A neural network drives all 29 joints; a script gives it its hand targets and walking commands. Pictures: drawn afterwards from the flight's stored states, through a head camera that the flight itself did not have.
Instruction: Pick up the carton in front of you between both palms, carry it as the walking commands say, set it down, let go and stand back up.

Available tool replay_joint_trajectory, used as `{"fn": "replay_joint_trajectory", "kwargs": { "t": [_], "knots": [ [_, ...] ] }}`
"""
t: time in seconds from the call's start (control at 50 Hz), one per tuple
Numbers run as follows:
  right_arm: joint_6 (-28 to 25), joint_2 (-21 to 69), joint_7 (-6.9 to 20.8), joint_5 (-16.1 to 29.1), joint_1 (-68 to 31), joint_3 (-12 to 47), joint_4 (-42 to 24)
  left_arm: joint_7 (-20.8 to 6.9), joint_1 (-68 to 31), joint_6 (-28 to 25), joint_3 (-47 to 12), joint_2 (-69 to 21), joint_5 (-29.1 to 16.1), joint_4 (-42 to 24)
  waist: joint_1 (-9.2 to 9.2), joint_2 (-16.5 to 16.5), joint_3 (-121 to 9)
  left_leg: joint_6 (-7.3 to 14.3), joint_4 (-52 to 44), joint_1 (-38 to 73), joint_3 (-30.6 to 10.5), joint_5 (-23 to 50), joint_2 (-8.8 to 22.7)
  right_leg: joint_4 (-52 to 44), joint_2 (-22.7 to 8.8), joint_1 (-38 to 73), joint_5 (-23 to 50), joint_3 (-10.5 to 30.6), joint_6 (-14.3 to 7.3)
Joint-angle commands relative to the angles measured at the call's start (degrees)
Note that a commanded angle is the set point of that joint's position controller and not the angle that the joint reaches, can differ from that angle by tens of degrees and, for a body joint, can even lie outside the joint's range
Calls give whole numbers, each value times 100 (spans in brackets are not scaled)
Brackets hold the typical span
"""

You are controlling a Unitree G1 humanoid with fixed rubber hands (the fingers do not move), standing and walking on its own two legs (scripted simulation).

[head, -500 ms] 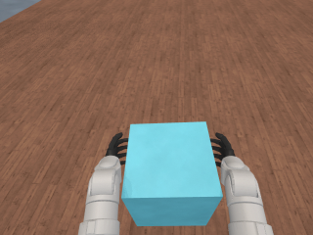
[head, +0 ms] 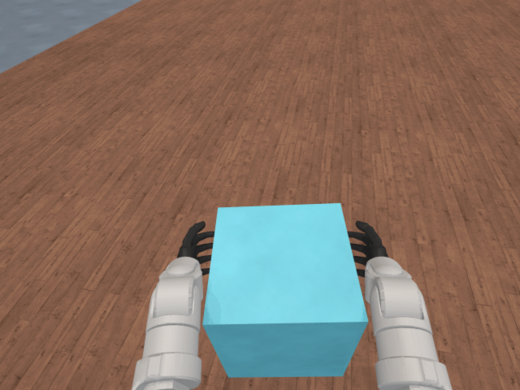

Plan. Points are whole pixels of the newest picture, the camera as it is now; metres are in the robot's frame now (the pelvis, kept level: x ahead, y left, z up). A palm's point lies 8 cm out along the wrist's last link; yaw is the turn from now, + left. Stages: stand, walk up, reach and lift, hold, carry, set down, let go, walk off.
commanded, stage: hold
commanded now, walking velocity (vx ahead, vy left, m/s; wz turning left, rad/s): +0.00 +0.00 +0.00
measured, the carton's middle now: (281, 294) +0.28 +0.00 -0.04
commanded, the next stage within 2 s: set down in 0.06 s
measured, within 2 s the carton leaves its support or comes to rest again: neither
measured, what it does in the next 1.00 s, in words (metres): lowers itself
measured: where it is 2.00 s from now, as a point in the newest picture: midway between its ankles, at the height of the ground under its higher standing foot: outside the picture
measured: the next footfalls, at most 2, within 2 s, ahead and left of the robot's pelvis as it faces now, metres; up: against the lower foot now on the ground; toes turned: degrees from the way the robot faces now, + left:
none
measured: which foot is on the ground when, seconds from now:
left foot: down 0.00-1.00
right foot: down 0.00-1.00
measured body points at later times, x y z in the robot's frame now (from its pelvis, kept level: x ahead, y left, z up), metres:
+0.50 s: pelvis -0.03 -0.02 -0.02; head +0.03 -0.03 +0.42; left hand +0.33 +0.15 -0.02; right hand +0.34 -0.15 -0.03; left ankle +0.01 +0.11 -0.74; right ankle +0.05 -0.12 -0.74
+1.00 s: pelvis -0.04 +0.00 -0.15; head +0.17 +0.00 +0.25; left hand +0.38 +0.16 -0.22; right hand +0.39 -0.15 -0.23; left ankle +0.01 +0.11 -0.74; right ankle +0.05 -0.13 -0.74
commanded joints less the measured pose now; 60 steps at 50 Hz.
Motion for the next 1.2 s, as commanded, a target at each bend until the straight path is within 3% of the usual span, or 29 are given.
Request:
{"fn": "replay_joint_trajectory", "kwargs": {
  "t": [0.0, 0.08, 0.14, 0.2, 0.26, 0.34, 0.4, 0.5, 0.6, 0.7, 0.74, 0.8, 0.92, 1.04, 1.18],
  "knots": [
    [-197, 5157, 1350, 1308, -2616, 2780, -93, -1394, -2641, -124, -2840, -5230, -1291, 95, -92, -13, -1035, 29, -565, -704, -371, 199, -264, -162, 524, 811, 56, 254, -166],
    [-198, 5330, 1464, 1341, -3101, 2758, 64, -1483, -2992, -177, -2633, -5282, -1208, 333, 14, -100, -993, 120, -549, -933, -310, -314, -278, -182, 452, 877, -379, 263, -115],
    [-269, 5506, 1521, 1254, -3757, 2481, 558, -1604, -3648, -329, -2229, -5185, -996, 827, 98, -203, -838, 219, -413, -1183, -214, -934, -297, -170, 382, 739, -1170, 286, -73],
    [-432, 5572, 1509, 984, -4396, 1899, 1316, -1687, -4405, -563, -1583, -5024, -636, 1522, 124, -270, -733, 275, -98, -1356, -175, -1236, -319, -123, 304, 483, -1858, 414, -65],
    [-610, 5271, 1319, 599, -4749, 1124, 1933, -1603, -4769, -771, -754, -4641, -150, 2188, 123, -252, -517, 278, 226, -1601, -151, -1345, -333, -22, 265, 170, -2264, 534, -59],
    [-882, 4471, 996, -71, -4649, 14, 2397, -1339, -4652, -1003, 294, -3937, 518, 2652, 70, -166, -385, 235, 512, -2065, -134, -1215, -356, 317, 346, -233, -1928, 478, -28],
    [-1253, 3795, 854, -422, -4332, -436, 2421, -1189, -4417, -1318, 646, -3451, 811, 2652, 7, -152, -594, 185, 755, -2506, -128, -910, -392, 687, 409, -655, -1253, 395, -22],
    [-2249, 3607, 746, -402, -4028, -191, 2305, -1108, -4101, -2215, 282, -3358, 647, 2427, -30, -141, -1537, 66, 1439, -3431, -85, -55, -555, 1571, 556, -1395, 210, 266, -48],
    [-3249, 4389, 796, 147, -4518, 1070, 2209, -1115, -4396, -3184, -887, -4191, 40, 2381, 90, -141, -3384, -48, 2321, -4285, -101, 605, -659, 2579, 642, -1963, 996, 266, -29],
    [-3613, 4908, 858, 737, -4859, 2390, 1728, -985, -4700, -3497, -2202, -4839, -635, 1810, 85, -100, -5997, -228, 3280, -4624, -125, 1573, -736, 3660, 740, -2401, 1964, 223, 40],
    [-3567, 4889, 887, 851, -4832, 2604, 1596, -914, -4730, -3445, -2508, -4943, -831, 1646, 6, -87, -6480, -287, 3549, -4747, -138, 1685, -761, 3928, 788, -2911, 1877, 152, 66],
    [-3374, 4819, 955, 871, -4750, 2559, 1689, -872, -4718, -3242, -2610, -5035, -891, 1661, -49, -57, -6417, -340, 3806, -5129, -115, 1252, -777, 4139, 839, -3840, 1187, 39, 86],
    [-2993, 4660, 1121, 690, -5012, 1972, 2246, -889, -4843, -2835, -2164, -5047, -771, 2210, -74, -31, -5556, -348, 4128, -6225, -73, 201, -788, 4538, 875, -5331, 9, -98, 41],
    [-3034, 4499, 1088, 634, -5395, 1567, 2661, -781, -5263, -2902, -1802, -4864, -708, 2510, -81, -32, -5616, -336, 4737, -6964, -19, 101, -861, 5138, 909, -6308, -168, -147, 46],
    [-3156, 4382, 875, 822, -5935, 1587, 2752, -641, -5904, -3070, -1790, -4568, -854, 2570, -55, -103, -6178, -331, 5553, -7780, 157, -154, -968, 5885, 942, -6790, -251, -180, 129]
  ]
}}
